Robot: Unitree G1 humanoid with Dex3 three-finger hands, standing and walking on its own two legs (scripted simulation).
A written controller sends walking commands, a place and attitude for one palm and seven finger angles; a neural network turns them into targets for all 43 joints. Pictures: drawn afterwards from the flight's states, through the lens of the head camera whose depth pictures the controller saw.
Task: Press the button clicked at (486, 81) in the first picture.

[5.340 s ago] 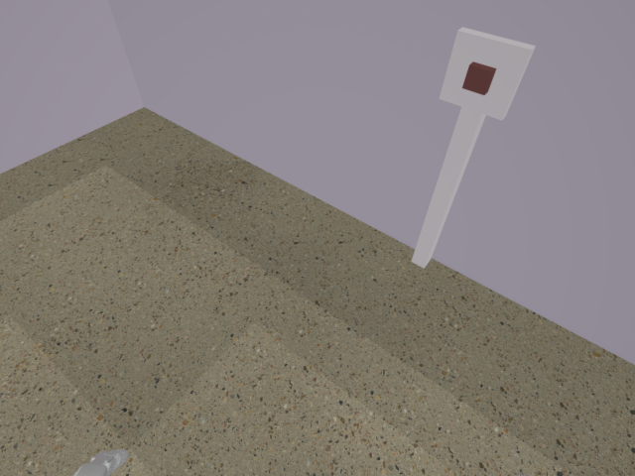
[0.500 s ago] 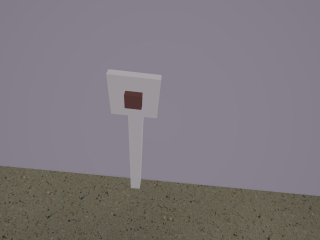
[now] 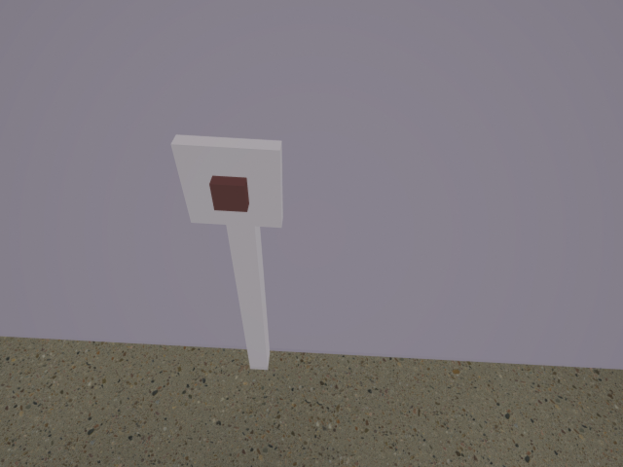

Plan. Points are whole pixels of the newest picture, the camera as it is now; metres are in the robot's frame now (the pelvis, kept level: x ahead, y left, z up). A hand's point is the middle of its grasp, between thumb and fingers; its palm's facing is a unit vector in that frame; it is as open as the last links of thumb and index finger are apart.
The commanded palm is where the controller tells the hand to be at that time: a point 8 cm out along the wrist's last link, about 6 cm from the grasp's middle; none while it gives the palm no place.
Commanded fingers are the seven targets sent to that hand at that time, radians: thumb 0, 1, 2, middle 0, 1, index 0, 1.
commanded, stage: look again from close up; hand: left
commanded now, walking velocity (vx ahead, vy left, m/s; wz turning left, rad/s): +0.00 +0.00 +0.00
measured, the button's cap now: (230, 192) +0.55 +0.18 +0.04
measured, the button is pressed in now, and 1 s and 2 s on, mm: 0 0 0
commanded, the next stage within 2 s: shuffle to correct the standing spot in 0.20 s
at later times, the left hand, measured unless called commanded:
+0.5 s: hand out of the picture -0.06 +0.20 -0.17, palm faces +0.04 -0.98 -0.19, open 7.3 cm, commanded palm none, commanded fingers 0.00 0.90 0.90 -0.20 -0.30 -0.20 -0.30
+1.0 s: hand out of the picture +0.01 +0.16 -0.18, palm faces +0.07 -0.99 -0.12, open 7.3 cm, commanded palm none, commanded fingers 0.00 0.90 0.90 -0.20 -0.30 -0.20 -0.30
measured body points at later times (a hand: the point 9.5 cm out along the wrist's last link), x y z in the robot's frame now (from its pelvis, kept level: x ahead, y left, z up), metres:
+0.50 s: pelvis -0.02 +0.02 +0.00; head -0.05 +0.03 +0.45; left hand -0.06 +0.25 -0.16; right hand -0.03 -0.21 -0.15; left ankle -0.02 +0.12 -0.73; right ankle -0.02 -0.09 -0.73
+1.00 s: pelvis +0.05 +0.02 +0.00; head +0.05 +0.04 +0.45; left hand +0.00 +0.22 -0.17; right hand +0.05 -0.20 -0.15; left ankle +0.09 +0.11 -0.70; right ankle +0.00 -0.08 -0.73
